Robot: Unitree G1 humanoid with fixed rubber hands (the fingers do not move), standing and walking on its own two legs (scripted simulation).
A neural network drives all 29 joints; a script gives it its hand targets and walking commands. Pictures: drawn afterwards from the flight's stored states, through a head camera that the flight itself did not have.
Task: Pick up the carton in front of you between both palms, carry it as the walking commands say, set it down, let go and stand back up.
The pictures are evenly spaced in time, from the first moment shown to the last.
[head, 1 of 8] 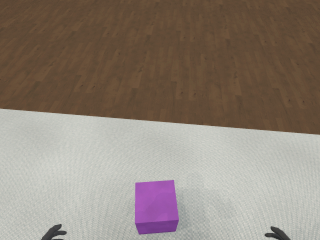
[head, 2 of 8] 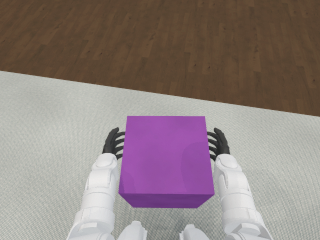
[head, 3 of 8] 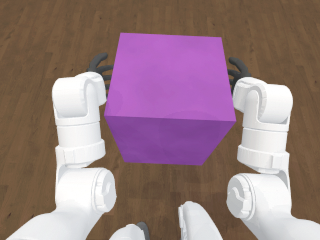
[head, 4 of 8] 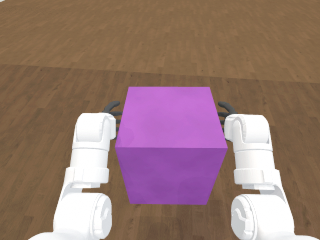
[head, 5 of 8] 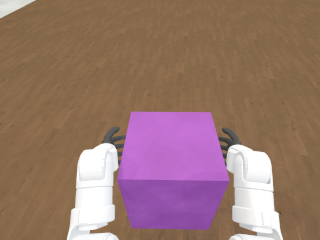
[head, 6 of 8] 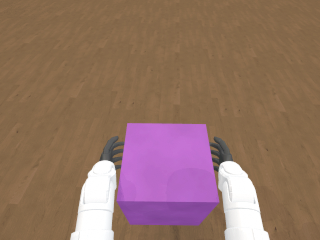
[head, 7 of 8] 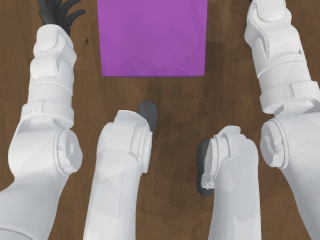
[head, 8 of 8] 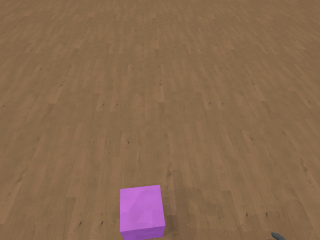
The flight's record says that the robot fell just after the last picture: no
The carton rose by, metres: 0.94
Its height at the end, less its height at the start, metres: +0.22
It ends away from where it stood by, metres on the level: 5.88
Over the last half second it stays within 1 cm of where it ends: yes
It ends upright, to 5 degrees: yes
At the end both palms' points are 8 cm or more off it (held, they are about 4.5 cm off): yes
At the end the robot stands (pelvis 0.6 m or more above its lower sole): yes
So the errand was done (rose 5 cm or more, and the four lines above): yes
